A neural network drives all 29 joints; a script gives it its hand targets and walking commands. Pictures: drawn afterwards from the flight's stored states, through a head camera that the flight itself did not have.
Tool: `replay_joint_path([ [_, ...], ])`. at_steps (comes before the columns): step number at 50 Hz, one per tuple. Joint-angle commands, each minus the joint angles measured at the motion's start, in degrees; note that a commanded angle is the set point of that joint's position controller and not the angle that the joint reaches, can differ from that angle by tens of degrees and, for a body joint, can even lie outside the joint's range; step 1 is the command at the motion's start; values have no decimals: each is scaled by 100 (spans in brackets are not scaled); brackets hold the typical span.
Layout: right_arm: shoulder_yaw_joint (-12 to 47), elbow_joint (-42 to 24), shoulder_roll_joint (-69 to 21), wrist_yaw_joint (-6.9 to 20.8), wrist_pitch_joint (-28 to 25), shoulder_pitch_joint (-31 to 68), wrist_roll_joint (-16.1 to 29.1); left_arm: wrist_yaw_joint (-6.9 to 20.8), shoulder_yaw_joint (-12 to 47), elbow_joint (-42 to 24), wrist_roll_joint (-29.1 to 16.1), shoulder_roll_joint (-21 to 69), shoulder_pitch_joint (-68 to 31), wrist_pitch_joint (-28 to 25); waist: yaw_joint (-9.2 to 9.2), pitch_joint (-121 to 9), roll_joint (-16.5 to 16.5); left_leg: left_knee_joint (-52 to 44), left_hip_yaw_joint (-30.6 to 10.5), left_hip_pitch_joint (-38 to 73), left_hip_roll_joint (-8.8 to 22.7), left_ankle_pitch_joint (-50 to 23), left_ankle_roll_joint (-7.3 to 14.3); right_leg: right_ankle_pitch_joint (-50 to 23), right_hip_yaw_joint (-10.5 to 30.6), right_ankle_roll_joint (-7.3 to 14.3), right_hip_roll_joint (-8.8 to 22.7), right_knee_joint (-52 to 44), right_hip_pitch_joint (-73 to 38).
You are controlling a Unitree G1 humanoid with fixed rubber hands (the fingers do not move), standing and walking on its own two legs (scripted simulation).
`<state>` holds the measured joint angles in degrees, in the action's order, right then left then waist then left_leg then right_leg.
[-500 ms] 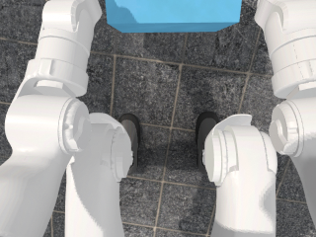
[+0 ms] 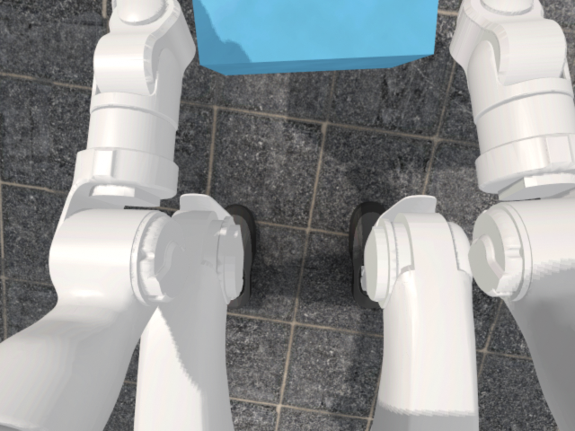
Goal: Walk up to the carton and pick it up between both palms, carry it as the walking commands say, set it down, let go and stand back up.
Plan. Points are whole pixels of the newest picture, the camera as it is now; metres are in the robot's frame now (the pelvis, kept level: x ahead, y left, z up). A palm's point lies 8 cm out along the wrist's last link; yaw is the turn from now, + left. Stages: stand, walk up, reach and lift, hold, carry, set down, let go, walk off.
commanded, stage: reach and lift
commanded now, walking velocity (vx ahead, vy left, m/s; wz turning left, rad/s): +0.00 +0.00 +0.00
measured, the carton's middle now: (310, 2) +0.57 -0.01 -0.22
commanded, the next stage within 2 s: none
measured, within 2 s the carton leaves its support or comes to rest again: neither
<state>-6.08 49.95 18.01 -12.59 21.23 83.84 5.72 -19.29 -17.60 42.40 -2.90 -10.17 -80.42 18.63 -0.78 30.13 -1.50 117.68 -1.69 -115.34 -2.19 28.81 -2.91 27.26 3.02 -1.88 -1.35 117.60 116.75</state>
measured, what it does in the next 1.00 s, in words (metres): rises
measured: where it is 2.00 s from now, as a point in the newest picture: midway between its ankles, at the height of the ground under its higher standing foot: (301, 273)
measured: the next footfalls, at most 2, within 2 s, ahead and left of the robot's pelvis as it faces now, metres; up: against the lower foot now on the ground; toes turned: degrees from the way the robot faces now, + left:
none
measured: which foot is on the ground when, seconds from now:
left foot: down 0.00-1.00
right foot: down 0.00-1.00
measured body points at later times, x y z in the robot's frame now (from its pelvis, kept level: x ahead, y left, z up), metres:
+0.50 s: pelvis -0.01 +0.00 +0.04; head +0.33 -0.03 +0.32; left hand +0.55 +0.15 -0.06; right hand +0.55 -0.17 -0.08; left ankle +0.15 +0.13 -0.38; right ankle +0.15 -0.13 -0.38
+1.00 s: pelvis -0.02 +0.00 +0.09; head +0.30 -0.03 +0.39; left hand +0.53 +0.15 +0.01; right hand +0.52 -0.17 -0.01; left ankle +0.15 +0.13 -0.38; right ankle +0.15 -0.13 -0.38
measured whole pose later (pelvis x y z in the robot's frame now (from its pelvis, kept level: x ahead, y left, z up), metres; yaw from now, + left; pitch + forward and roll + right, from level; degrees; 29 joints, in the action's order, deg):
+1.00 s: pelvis -0.02 +0.00 +0.09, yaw -1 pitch +19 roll +2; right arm -11.1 39.0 12.0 -13.4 29.3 76.5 -0.3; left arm -16.5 -21.7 33.6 2.4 -7.2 -74.2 26.2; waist -0.7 30.1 -0.8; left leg 100.4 -1.7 -95.0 -1.8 24.9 -3.0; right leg 23.3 3.2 -1.1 -1.6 100.8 96.9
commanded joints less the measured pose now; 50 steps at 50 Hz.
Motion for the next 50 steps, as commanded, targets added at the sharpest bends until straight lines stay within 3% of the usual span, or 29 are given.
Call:
replay_joint_path([
  [1,2081,-2749,-6013,2225,-556,4992,1011,2660,2993,-1330,-855,6009,-4548,-50,20,-14149,193,-1016,835,4348,-618,-1513,215,-1623,-773,180,-560,-1092,-4918],
  [6,1989,-2679,-6047,2265,-444,5118,974,2674,2981,-1229,-786,6169,-4651,86,-10,-14224,56,-1202,798,4533,-631,-1332,219,-1407,-837,182,-546,-1194,-4783],
  [7,1997,-2696,-6203,2283,-391,5021,972,2677,2932,-1406,-751,6071,-4731,83,69,-14312,125,-1217,832,4534,-646,-1358,227,-1439,-782,185,-588,-1267,-4888],
  [9,2136,-2904,-6317,2297,-345,5030,999,2704,3016,-1499,-828,6242,-4651,131,41,-14709,260,-1246,822,4627,-677,-1411,242,-1521,-787,164,-588,-1308,-5218],
  [10,1916,-2474,-6316,2324,-265,4791,854,2725,2795,-1163,-661,6141,-4503,181,15,-14143,302,-1357,806,4434,-633,-1204,253,-1315,-803,159,-586,-1384,-4913],
  [11,1980,-2713,-6322,2328,-292,4956,875,2748,2825,-1175,-659,6241,-4441,206,103,-14273,242,-1387,810,4426,-658,-1175,254,-1284,-783,160,-578,-1418,-4991],
  [16,2081,-2839,-6425,2324,-173,4922,887,2800,2990,-1427,-728,6345,-4535,309,-39,-14741,246,-1503,784,4717,-678,-1296,260,-1472,-796,157,-605,-1518,-5333],
  [19,2286,-3085,-6490,2315,-132,4968,964,2817,3048,-1522,-795,6383,-4465,343,56,-14916,303,-1536,787,4720,-709,-1334,272,-1504,-712,160,-596,-1627,-5657],
  [22,2096,-2791,-6650,2297,-33,4728,852,2861,2934,-1487,-708,6276,-4495,374,75,-14583,321,-1675,844,4422,-697,-1118,276,-1383,-658,151,-610,-1789,-5699],
  [24,2366,-3206,-6746,2284,-32,4841,989,2867,3166,-1727,-851,6371,-4513,412,131,-15253,300,-1717,844,4842,-729,-1355,270,-1624,-637,144,-619,-1843,-6134],
  [26,2260,-3047,-6620,2282,-12,4871,850,2886,2980,-1304,-731,6403,-4257,459,90,-14651,415,-1793,794,4585,-701,-1031,291,-1288,-659,155,-618,-1890,-5862],
  [27,2295,-3114,-6704,2295,0,4804,898,2900,3100,-1576,-774,6463,-4349,454,109,-14881,262,-1874,789,4788,-715,-1120,288,-1363,-649,166,-626,-1932,-5975],
  [28,2287,-3206,-6719,2293,22,4828,888,2911,3085,-1613,-816,6466,-4417,468,58,-14970,323,-1929,759,4861,-720,-1126,298,-1374,-629,188,-639,-1980,-6069],
  [30,2297,-3178,-6823,2301,31,4825,945,2901,3030,-1615,-785,6398,-4410,460,161,-14872,288,-1971,790,4815,-716,-1056,297,-1284,-570,169,-637,-2092,-6103],
  [31,2234,-2992,-6811,2321,59,4653,866,2895,3098,-1733,-788,6423,-4501,469,74,-14897,245,-2025,734,4922,-707,-1073,283,-1313,-638,177,-641,-2060,-6014],
  [32,2205,-2987,-6823,2339,62,4743,905,2900,3075,-1654,-764,6400,-4526,486,145,-14788,189,-2050,767,4902,-693,-936,276,-1153,-593,198,-646,-2129,-5954],
  [33,2189,-2911,-6903,2339,89,4688,839,2932,2977,-1568,-755,6407,-4486,490,139,-14719,313,-2130,775,4858,-714,-841,298,-1047,-587,173,-636,-2234,-6115],
  [36,2249,-3100,-6837,2367,98,4686,868,2937,3142,-1623,-773,6528,-4418,548,87,-14967,171,-2193,751,5083,-704,-948,249,-1175,-582,207,-653,-2292,-6172],
  [38,2196,-3000,-6940,2363,142,4663,818,2976,2969,-1477,-740,6479,-4328,565,150,-14749,301,-2339,730,4901,-708,-752,283,-995,-564,169,-650,-2409,-6256],
  [40,2387,-3306,-6973,2355,156,4824,932,2971,3076,-1648,-783,6540,-4349,597,185,-15245,293,-2389,741,5247,-726,-978,294,-1184,-569,144,-641,-2459,-6596],
  [41,2265,-3145,-6974,2381,170,4601,867,2978,3054,-1543,-781,6625,-4258,608,113,-15045,278,-2463,695,5238,-712,-905,278,-1083,-580,172,-655,-2509,-6440],
  [45,2384,-3220,-7145,2409,178,4495,894,3001,3163,-1719,-814,6647,-4220,597,206,-15156,276,-2634,671,5448,-720,-890,285,-1033,-520,157,-646,-2717,-6692],
  [46,2239,-2994,-7066,2422,207,4419,785,3017,3058,-1501,-719,6565,-4160,622,185,-14881,311,-2698,651,5274,-704,-841,288,-1002,-550,158,-663,-2705,-6447],
  [50,2483,-3462,-7077,2408,170,4530,887,3033,3283,-1779,-828,6642,-4137,632,181,-15392,214,-2759,643,5611,-715,-989,266,-1126,-481,175,-660,-2856,-6857],
])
